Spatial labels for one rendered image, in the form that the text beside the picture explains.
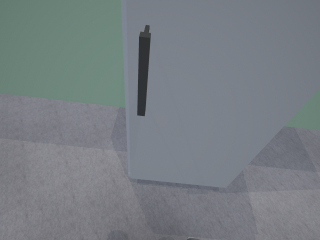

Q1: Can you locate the handle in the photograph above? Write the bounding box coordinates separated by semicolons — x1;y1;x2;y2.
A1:
137;25;151;116

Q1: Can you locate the fridge door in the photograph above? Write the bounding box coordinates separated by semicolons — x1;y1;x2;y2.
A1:
126;0;320;188

